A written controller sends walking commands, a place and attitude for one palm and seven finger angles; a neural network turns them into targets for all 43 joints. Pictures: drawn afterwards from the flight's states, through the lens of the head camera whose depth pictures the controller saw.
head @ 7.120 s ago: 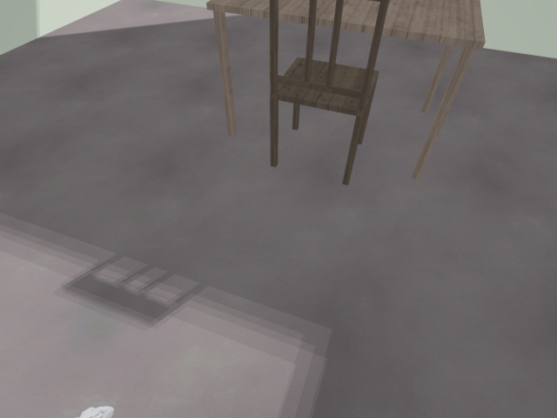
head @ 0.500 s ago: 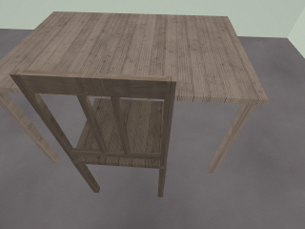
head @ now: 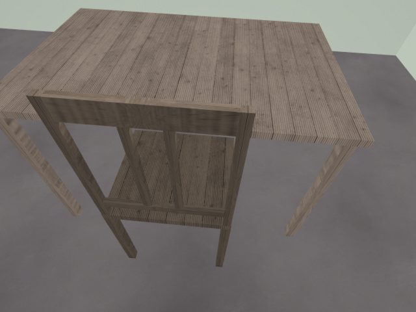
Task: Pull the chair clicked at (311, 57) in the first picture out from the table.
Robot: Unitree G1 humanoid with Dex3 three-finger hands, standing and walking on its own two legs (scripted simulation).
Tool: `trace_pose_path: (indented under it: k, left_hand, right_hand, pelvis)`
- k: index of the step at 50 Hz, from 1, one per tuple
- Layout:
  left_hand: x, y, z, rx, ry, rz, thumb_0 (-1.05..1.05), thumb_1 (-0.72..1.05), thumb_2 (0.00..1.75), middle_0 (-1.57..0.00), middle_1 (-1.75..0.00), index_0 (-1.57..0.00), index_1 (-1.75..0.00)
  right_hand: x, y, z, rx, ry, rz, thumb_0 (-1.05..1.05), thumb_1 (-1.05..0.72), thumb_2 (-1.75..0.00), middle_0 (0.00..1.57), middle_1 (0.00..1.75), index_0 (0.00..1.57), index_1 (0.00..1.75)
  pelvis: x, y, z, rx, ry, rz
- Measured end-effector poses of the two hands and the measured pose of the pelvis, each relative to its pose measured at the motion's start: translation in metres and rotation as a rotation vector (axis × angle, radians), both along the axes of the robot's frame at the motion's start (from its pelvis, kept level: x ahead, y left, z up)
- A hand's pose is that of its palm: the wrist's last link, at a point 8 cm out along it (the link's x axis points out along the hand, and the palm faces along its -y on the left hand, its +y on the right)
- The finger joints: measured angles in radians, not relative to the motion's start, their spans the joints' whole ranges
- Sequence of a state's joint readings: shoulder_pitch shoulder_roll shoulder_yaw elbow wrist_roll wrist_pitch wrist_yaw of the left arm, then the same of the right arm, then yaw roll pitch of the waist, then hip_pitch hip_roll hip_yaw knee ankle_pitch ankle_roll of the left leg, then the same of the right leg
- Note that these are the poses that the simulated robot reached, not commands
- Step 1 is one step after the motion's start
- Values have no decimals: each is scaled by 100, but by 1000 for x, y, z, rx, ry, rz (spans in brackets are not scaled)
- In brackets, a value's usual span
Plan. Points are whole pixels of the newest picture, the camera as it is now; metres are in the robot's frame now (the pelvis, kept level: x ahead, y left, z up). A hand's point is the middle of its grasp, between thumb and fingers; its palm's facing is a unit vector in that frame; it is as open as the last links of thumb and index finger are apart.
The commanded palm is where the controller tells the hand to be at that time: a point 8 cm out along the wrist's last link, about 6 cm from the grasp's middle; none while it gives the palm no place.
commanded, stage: look again from close up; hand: left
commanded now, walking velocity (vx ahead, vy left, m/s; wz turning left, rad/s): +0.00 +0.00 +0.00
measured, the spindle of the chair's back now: (137, 171) +0.45 +0.22 -0.07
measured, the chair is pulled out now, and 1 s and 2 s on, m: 0.00 0.00 0.00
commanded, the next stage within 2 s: raise the hand toward the chair's back in 0.06 s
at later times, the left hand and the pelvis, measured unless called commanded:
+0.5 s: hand (132, 295) +0.16 +0.15 -0.03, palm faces -0.07 -1.00 -0.03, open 8.5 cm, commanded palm +0.10 +0.22 -0.06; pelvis -0.05 -0.03 -0.06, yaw +1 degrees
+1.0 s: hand (125, 293) +0.16 +0.17 -0.05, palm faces -0.03 -1.00 -0.04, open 12.9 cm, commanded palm +0.13 +0.23 -0.05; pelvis -0.06 -0.03 -0.09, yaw +1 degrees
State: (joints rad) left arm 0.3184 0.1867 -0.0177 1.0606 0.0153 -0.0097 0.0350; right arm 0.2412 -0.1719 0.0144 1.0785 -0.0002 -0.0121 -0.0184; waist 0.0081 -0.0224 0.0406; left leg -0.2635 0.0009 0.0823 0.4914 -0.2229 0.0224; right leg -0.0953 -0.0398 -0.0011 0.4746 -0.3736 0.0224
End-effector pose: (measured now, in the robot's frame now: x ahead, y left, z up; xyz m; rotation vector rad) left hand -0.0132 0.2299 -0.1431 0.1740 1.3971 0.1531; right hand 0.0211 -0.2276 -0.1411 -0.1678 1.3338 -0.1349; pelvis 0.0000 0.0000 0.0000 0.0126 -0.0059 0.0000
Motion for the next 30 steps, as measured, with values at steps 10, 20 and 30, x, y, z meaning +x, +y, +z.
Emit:
trace_pose_path:
  k: [10,20,30]
  left_hand:
    - [3,-10,5,-18,-34,74,0,90,90,-20,-30,-20,-30]
    - [171,-10,134,-67,-1186,-48,1,81,85,-18,-28,-19,-29]
    - [107,-18,77,-179,-1324,-138,0,59,76,-17,-25,-18,-25]
  right_hand:
    - [14,-6,2,-15,-38,5,0,-91,-90,20,30,20,30]
    - [98,-31,30,-45,-617,128,1,-91,-89,20,30,20,30]
    - [150,-56,26,-106,-906,195,1,-91,-90,20,30,20,30]
  pelvis:
    - [1,-3,0,-12,0,6]
    - [-33,-18,-26,-7,126,39]
    - [-67,-38,-97,-23,219,33]
